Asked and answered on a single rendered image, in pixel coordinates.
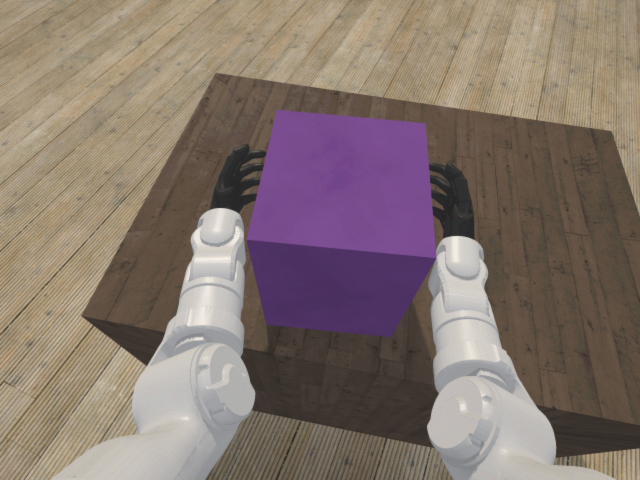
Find left robot upper arm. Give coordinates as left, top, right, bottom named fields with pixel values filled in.
left=50, top=342, right=255, bottom=480

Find pedestal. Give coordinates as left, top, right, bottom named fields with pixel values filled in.
left=81, top=73, right=640, bottom=458

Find left robot hand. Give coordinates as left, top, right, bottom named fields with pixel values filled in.
left=210, top=144, right=266, bottom=213

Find carton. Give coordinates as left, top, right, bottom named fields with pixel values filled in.
left=246, top=110, right=437, bottom=337

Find right robot hand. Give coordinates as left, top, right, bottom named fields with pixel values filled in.
left=429, top=162, right=475, bottom=240

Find left robot forearm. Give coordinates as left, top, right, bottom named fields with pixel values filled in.
left=132, top=208, right=246, bottom=428

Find right robot forearm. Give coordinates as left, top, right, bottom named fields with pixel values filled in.
left=428, top=236, right=538, bottom=409

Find right robot upper arm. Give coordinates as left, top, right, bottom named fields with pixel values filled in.
left=427, top=376, right=616, bottom=480

